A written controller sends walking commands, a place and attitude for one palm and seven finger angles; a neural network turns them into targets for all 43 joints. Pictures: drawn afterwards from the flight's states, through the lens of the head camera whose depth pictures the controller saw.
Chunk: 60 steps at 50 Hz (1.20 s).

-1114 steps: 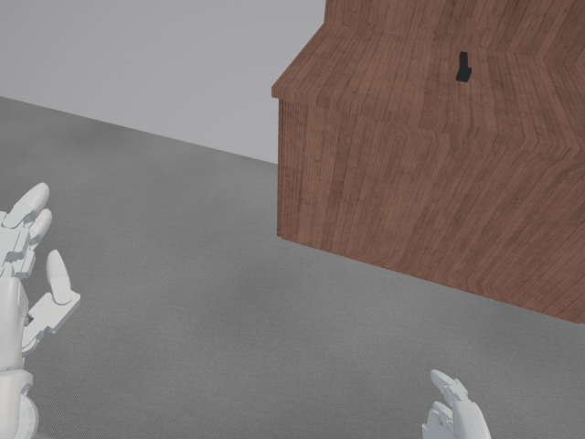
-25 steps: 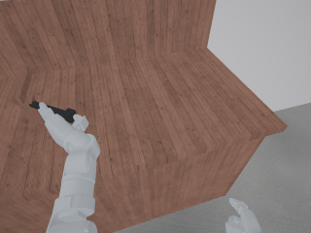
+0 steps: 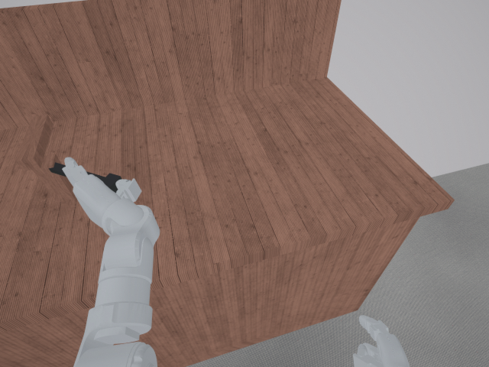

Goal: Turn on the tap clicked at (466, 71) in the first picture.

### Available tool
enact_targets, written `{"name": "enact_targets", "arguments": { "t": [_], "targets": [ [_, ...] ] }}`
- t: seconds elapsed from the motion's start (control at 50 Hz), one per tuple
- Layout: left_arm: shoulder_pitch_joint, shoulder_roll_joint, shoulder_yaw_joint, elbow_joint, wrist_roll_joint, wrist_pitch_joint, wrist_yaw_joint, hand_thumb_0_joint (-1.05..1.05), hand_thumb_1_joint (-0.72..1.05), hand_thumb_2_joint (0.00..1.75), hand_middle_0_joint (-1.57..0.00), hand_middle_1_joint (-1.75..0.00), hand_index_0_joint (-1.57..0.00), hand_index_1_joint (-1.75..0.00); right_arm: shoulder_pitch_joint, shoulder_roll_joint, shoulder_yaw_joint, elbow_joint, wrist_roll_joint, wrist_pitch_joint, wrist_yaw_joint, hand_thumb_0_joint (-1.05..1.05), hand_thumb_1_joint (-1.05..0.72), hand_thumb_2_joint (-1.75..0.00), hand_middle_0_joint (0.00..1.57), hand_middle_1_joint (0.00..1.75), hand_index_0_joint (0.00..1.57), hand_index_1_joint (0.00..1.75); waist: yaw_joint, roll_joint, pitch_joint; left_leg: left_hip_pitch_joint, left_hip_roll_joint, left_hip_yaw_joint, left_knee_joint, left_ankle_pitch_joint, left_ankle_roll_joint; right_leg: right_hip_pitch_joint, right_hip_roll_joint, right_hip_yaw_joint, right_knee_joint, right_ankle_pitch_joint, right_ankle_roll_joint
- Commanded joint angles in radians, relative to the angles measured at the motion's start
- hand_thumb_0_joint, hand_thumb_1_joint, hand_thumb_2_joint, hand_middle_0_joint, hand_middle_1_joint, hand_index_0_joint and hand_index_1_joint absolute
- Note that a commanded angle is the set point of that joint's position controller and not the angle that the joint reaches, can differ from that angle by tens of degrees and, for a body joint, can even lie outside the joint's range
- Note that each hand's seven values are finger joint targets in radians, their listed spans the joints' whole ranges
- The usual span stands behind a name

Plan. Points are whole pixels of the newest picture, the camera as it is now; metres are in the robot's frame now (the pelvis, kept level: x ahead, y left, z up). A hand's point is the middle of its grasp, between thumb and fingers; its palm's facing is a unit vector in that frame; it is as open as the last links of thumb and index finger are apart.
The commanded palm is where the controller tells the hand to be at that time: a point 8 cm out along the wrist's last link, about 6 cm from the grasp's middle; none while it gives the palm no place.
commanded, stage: lift the hand up off the lever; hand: left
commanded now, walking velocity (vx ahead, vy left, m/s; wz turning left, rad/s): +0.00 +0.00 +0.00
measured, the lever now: (112, 185) +0.39 +0.28 +0.09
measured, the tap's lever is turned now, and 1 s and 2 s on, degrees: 53 53 53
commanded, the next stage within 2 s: draw the hand back beside the body in 0.64 s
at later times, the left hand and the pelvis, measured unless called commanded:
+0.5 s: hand (104, 170) +0.36 +0.26 +0.16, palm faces +0.81 -0.58 -0.03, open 7.9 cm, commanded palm +0.31 +0.27 +0.17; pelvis +0.00 +0.00 +0.01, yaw +2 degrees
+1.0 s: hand (114, 182) +0.32 +0.22 +0.17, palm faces +0.39 -0.92 -0.08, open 7.7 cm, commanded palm +0.27 +0.27 +0.17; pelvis +0.01 +0.02 +0.01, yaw -1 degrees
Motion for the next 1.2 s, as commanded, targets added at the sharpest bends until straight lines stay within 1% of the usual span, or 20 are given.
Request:
{"name": "enact_targets", "arguments": {
  "t": [0.0,0.1,0.18,0.32,0.42,0.5,0.54,0.72,0.74,0.76,0.8,0.84,0.9,0.92,0.94,0.98,1.02,1.06,1.1,1.18],
  "targets": [
    [-0.468,0.325,0.034,-0.384,0.078,-0.104,0.025,0.00,0.90,0.90,-0.15,-0.15,-0.15,-0.15,-0.182,-0.100,-0.026,-0.162,0.007,-0.052,-0.004,0.00,-0.90,-0.90,0.20,0.30,0.20,0.30,0.050,-0.010,-0.354,0.113,0.004,0.027,-0.009,0.370,0.021,0.171,-0.070,0.007,-0.058,0.318,0.017],
    [-0.495,0.313,0.014,-0.378,0.071,-0.085,0.017,0.00,0.90,0.90,-0.15,-0.15,-0.15,-0.15,-0.200,-0.100,-0.020,-0.151,0.011,-0.057,-0.006,0.00,-0.90,-0.90,0.20,0.30,0.20,0.30,0.044,0.019,-0.315,0.116,0.005,0.021,-0.029,0.315,0.017,0.149,-0.070,0.007,-0.087,0.232,0.017],
    [-0.478,0.262,-0.021,-0.346,0.060,-0.065,0.013,0.00,0.90,0.90,-0.15,-0.15,-0.15,-0.15,-0.205,-0.097,-0.018,-0.150,0.012,-0.064,-0.006,0.00,-0.90,-0.90,0.20,0.30,0.20,0.30,0.038,-0.038,-0.314,0.124,0.002,0.028,-0.032,0.306,0.023,0.157,-0.072,0.008,-0.102,0.239,0.024],
    [-0.353,0.154,-0.094,-0.190,-0.012,0.064,-0.077,0.00,0.90,0.90,-0.15,-0.15,-0.15,-0.15,-0.213,-0.114,-0.009,-0.150,0.047,-0.044,-0.017,0.00,-0.90,-0.90,0.20,0.30,0.20,0.30,0.020,-0.101,-0.148,0.114,-0.009,0.021,-0.095,0.201,0.034,0.123,-0.074,0.000,-0.177,0.128,0.030],
    [-0.491,0.197,-0.080,-0.316,-0.017,0.041,-0.069,0.00,0.90,0.90,-0.15,-0.15,-0.15,-0.15,-0.243,-0.106,-0.007,-0.153,0.048,-0.058,-0.025,0.00,-0.90,-0.90,0.20,0.30,0.20,0.30,0.032,-0.056,-0.196,0.137,-0.015,0.008,-0.099,0.195,0.030,0.122,-0.079,0.006,-0.172,0.121,0.031],
    [-0.482,0.269,-0.028,-0.403,0.022,-0.016,-0.034,0.00,0.90,0.90,-0.15,-0.15,-0.15,-0.15,-0.221,-0.106,-0.016,-0.149,0.028,-0.055,-0.015,0.00,-0.90,-0.90,0.20,0.30,0.20,0.30,0.058,-0.009,-0.338,0.188,-0.004,0.005,-0.062,0.396,0.006,0.181,-0.075,-0.004,-0.107,0.297,0.016],
    [-0.441,0.220,-0.062,-0.419,0.032,-0.015,-0.026,0.00,0.90,0.90,-0.15,-0.15,-0.15,-0.15,-0.211,-0.099,-0.016,-0.156,0.023,-0.046,-0.006,0.00,-0.90,-0.90,0.20,0.30,0.20,0.30,0.056,-0.004,-0.365,0.205,-0.003,0.019,-0.042,0.478,-0.001,0.203,-0.076,-0.009,-0.079,0.393,0.014],
    [-0.288,0.153,-0.098,-0.409,-0.017,0.079,-0.075,0.00,0.90,0.90,-0.15,-0.15,-0.15,-0.15,-0.241,-0.108,-0.011,-0.170,0.043,-0.010,-0.006,0.00,-0.90,-0.90,0.20,0.30,0.20,0.30,0.047,-0.087,-0.243,0.186,0.003,0.007,-0.076,0.480,-0.003,0.196,-0.070,-0.036,-0.100,0.383,0.013],
    [-0.247,0.129,-0.288,-0.497,0.055,0.060,-0.240,0.00,0.90,0.90,-0.15,-0.15,-0.15,-0.15,-0.168,-0.138,-0.012,-0.166,0.038,0.011,-0.018,0.00,-0.90,-0.90,0.20,0.30,0.20,0.30,-0.022,-0.122,-0.250,0.231,0.003,0.016,-0.061,0.488,0.022,0.174,-0.061,0.002,-0.059,0.451,0.012],
    [-0.245,0.233,-0.182,-0.534,0.034,0.051,-0.312,0.00,0.90,0.90,-0.15,-0.16,-0.15,-0.16,-0.156,-0.133,-0.016,-0.190,0.049,0.017,-0.033,0.00,-0.90,-0.90,0.20,0.30,0.20,0.30,-0.002,-0.092,-0.276,0.240,0.005,0.016,-0.067,0.499,0.033,0.192,-0.057,0.003,-0.065,0.478,0.007],
    [-0.217,0.290,-0.158,-0.641,0.009,0.032,-0.407,0.00,0.90,0.90,-0.15,-0.16,-0.15,-0.16,-0.168,-0.119,-0.004,-0.216,0.056,0.026,-0.055,0.00,-0.90,-0.90,0.20,0.30,0.20,0.30,0.019,-0.008,-0.296,0.273,0.001,0.015,-0.079,0.526,0.033,0.230,-0.053,0.012,-0.061,0.497,0.003],
    [-0.096,0.329,-0.134,-0.682,-0.030,0.014,-0.512,0.00,0.90,0.90,-0.16,-0.17,-0.16,-0.17,-0.158,-0.112,0.003,-0.243,0.064,0.025,-0.062,0.00,-0.90,-0.90,0.20,0.30,0.20,0.30,0.029,0.000,-0.298,0.278,0.001,0.012,-0.078,0.542,0.028,0.232,-0.046,0.012,-0.055,0.504,0.002],
    [0.048,0.352,-0.013,-0.676,-0.123,0.055,-0.527,0.00,0.90,0.90,-0.16,-0.18,-0.16,-0.18,-0.207,-0.095,0.025,-0.272,0.082,0.022,-0.069,0.00,-0.90,-0.90,0.20,0.30,0.20,0.30,0.076,0.000,-0.212,0.209,-0.009,0.007,-0.107,0.453,0.013,0.231,-0.037,-0.008,-0.084,0.414,0.004],
    [0.074,0.332,-0.014,-0.676,-0.137,0.076,-0.515,0.00,0.90,0.90,-0.16,-0.18,-0.16,-0.18,-0.218,-0.095,0.028,-0.279,0.087,0.020,-0.066,0.00,-0.90,-0.90,0.20,0.30,0.20,0.30,0.071,-0.052,-0.179,0.187,-0.007,0.010,-0.112,0.425,0.013,0.216,-0.035,-0.012,-0.092,0.378,0.008],
    [0.249,0.492,-0.008,-0.586,-0.089,-0.050,-0.570,0.00,0.90,0.90,-0.16,-0.18,-0.16,-0.18,-0.130,-0.118,0.020,-0.267,0.052,0.017,-0.041,0.00,-0.90,-0.90,0.20,0.30,0.20,0.30,0.035,-0.103,-0.112,0.181,0.014,0.006,-0.110,0.367,0.043,0.177,-0.056,0.014,-0.113,0.364,0.019],
    [0.319,0.483,-0.004,-0.551,-0.099,-0.155,-0.616,0.00,0.90,0.90,-0.16,-0.19,-0.16,-0.19,-0.129,-0.113,0.017,-0.289,0.062,0.011,-0.029,0.00,-0.90,-0.90,0.20,0.30,0.20,0.30,0.047,-0.158,-0.099,0.135,0.016,0.010,-0.125,0.321,0.054,0.186,-0.061,0.024,-0.123,0.343,0.020],
    [0.203,0.477,-0.051,-0.700,-0.078,-0.240,-0.640,0.00,0.90,0.90,-0.16,-0.19,-0.16,-0.19,-0.130,-0.110,0.017,-0.311,0.062,-0.011,-0.022,0.00,-0.90,-0.90,0.20,0.30,0.20,0.30,0.032,0.046,-0.110,0.181,0.010,0.011,-0.139,0.298,0.042,0.171,-0.064,0.034,-0.143,0.284,0.012],
    [0.150,0.466,-0.091,-0.756,-0.066,-0.301,-0.642,0.00,0.90,0.90,-0.17,-0.20,-0.17,-0.20,-0.123,-0.114,0.017,-0.313,0.061,-0.047,-0.021,0.00,-0.90,-0.90,0.20,0.30,0.20,0.30,0.017,0.128,-0.103,0.220,0.016,0.002,-0.145,0.264,0.037,0.140,-0.060,0.033,-0.168,0.222,0.005],
    [0.111,0.474,-0.110,-0.817,-0.057,-0.341,-0.638,0.00,0.90,0.90,-0.17,-0.21,-0.17,-0.21,-0.119,-0.124,0.016,-0.313,0.058,-0.076,-0.023,0.00,-0.90,-0.90,0.20,0.30,0.20,0.30,0.007,0.130,-0.107,0.256,0.018,-0.009,-0.151,0.246,0.038,0.130,-0.052,0.034,-0.184,0.196,0.002],
    [0.186,0.450,-0.124,-0.710,-0.054,-0.380,-0.630,0.00,0.90,0.90,-0.17,-0.22,-0.17,-0.22,-0.101,-0.135,0.008,-0.293,0.054,-0.102,-0.030,0.00,-0.90,-0.90,0.20,0.30,0.20,0.30,0.000,-0.056,-0.084,0.254,0.014,-0.009,-0.169,0.180,0.048,0.129,-0.045,0.027,-0.211,0.140,0.011]
  ]
}}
